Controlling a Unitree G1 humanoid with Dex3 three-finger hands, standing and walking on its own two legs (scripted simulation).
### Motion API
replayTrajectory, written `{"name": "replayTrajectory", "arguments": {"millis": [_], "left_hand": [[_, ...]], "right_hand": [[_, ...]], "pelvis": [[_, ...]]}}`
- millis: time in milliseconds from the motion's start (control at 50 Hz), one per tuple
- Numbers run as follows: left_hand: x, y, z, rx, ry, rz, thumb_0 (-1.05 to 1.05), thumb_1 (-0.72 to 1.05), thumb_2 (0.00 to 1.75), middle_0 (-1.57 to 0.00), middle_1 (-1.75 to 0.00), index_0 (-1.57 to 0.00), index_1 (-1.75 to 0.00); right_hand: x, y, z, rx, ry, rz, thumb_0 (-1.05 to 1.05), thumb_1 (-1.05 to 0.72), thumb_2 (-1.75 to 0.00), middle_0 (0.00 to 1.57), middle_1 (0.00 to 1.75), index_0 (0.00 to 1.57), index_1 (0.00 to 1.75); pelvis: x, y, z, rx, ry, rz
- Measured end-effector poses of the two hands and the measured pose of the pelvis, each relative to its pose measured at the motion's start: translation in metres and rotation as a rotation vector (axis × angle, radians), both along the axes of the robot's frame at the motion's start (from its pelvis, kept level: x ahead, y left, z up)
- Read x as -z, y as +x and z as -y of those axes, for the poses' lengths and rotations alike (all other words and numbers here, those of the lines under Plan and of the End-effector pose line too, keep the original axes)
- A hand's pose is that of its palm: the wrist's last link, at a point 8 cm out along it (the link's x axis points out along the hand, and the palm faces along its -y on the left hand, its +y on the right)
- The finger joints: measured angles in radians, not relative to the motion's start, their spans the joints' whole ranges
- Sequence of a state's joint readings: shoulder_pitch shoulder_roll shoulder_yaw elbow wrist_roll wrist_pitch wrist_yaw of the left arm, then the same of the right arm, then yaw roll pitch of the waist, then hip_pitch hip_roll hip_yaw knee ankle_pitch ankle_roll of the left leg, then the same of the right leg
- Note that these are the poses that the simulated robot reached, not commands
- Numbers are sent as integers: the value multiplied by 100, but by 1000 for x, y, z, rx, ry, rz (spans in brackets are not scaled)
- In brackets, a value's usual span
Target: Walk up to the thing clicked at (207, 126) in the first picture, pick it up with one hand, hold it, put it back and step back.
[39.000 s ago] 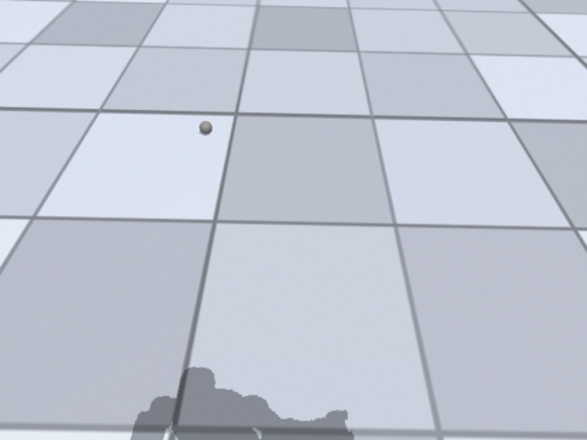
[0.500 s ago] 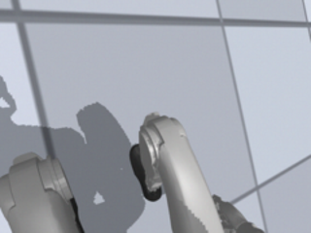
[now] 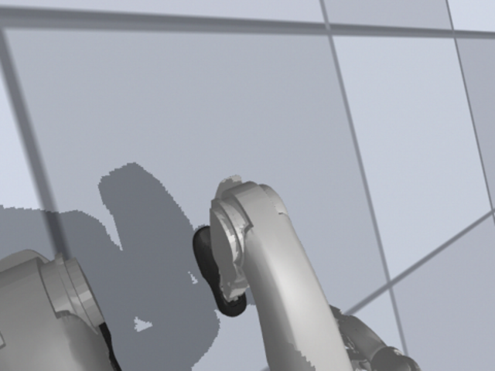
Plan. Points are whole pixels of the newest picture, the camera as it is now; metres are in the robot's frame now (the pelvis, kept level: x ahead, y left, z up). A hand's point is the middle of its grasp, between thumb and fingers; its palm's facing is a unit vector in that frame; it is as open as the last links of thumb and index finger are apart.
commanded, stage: rest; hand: left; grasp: from above
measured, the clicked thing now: out of the picture +0.48 +0.31 -0.27
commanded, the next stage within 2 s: open in 0.42 s
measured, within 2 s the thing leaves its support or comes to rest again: rests again in 0.70 s
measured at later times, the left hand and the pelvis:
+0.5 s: hand out of the picture +0.47 +0.31 -0.25, palm faces -0.45 -0.14 -0.88, open 9.1 cm; pelvis +0.00 +0.00 +0.00, yaw -1 degrees
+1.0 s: hand out of the picture +0.47 +0.32 -0.25, palm faces -0.47 -0.14 -0.87, open 12.2 cm; pelvis -0.01 +0.00 +0.00, yaw -2 degrees
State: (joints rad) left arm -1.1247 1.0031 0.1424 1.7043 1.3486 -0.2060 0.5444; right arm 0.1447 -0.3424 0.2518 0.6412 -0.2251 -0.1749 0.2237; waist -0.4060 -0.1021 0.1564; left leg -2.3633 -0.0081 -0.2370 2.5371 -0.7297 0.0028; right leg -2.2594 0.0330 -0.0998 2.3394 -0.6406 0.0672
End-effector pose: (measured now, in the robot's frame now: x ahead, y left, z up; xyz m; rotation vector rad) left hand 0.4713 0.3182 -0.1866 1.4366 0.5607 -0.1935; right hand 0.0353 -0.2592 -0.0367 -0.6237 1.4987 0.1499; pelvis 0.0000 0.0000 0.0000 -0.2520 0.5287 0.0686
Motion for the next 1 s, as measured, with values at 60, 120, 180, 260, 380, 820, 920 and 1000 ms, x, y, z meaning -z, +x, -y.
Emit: {"name": "replayTrajectory", "arguments": {"millis": [60,120,180,260,380,820,920,1000], "left_hand": [[2,0,-2,-6,1,2,0,14,45,-78,-71,-70,-62],[4,0,-3,-2,6,1,0,15,45,-78,-71,-70,-62],[6,1,-3,-4,3,-2,0,14,46,-77,-72,-70,-62],[8,3,-2,1,2,2,0,14,47,-77,-72,-70,-63],[10,4,0,6,6,2,0,14,49,-77,-73,-69,-63],[1,9,-7,-18,19,21,0,1,63,-49,-80,-49,-74],[0,8,-7,-16,19,-6,0,-12,72,-37,-85,-39,-81],[1,7,-4,1,8,-15,0,-21,77,-30,-89,-32,-86]], "right_hand": [[-1,-1,0,-4,-1,-3,0,-91,-90,20,30,21,30],[-2,-2,0,-9,1,-12,0,-91,-90,20,30,21,30],[-3,-3,0,-10,1,-17,0,-91,-90,20,30,21,30],[-5,-5,-1,-11,2,-22,0,-91,-90,20,30,21,30],[-6,-7,-1,-13,6,-28,0,-92,-90,20,30,21,30],[-6,-11,-4,-20,8,-13,0,-91,-90,20,30,21,30],[-4,-15,-7,-9,16,-18,0,-91,-90,20,30,21,30],[-3,-17,-11,-10,25,-23,0,-91,-90,20,30,21,30]], "pelvis": [[0,0,0,1,-2,3],[0,0,0,3,-4,6],[1,0,0,5,-6,8],[1,0,0,7,-9,9],[1,0,0,10,-10,13],[2,-4,-1,17,-16,30],[1,-5,-1,19,-19,30],[0,-6,-1,20,-19,33]]}}
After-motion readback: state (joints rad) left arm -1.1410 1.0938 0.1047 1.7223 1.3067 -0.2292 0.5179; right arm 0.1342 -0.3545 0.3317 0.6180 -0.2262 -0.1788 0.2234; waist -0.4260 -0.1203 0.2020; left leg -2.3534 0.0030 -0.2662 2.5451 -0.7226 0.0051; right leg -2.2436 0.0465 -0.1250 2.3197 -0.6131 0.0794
